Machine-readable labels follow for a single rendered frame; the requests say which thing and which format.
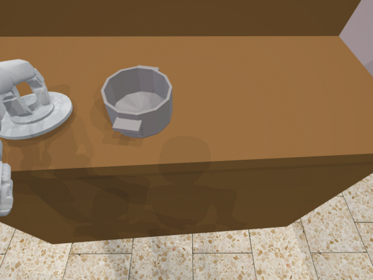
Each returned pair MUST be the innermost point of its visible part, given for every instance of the pot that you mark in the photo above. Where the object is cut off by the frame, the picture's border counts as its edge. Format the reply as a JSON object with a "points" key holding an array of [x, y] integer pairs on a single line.
{"points": [[139, 101]]}

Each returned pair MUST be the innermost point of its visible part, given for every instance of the knob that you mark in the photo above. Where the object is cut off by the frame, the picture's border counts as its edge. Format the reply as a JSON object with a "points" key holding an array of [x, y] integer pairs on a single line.
{"points": [[31, 101]]}

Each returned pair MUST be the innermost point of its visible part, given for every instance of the robot left forearm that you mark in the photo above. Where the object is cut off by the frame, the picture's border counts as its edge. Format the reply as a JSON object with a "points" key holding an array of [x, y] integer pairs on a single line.
{"points": [[6, 86]]}

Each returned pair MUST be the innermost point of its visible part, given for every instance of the left robot hand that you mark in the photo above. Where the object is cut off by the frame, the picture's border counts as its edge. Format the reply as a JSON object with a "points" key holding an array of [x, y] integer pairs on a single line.
{"points": [[22, 71]]}

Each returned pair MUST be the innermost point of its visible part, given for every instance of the lid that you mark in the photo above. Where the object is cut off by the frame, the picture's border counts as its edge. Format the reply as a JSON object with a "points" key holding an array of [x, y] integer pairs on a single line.
{"points": [[44, 119]]}

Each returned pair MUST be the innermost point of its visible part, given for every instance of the table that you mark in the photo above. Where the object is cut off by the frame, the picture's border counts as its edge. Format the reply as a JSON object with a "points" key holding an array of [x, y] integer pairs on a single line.
{"points": [[272, 116]]}

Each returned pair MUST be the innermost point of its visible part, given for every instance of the left robot upper arm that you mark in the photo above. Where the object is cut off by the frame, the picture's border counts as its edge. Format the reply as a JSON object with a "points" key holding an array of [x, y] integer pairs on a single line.
{"points": [[6, 187]]}

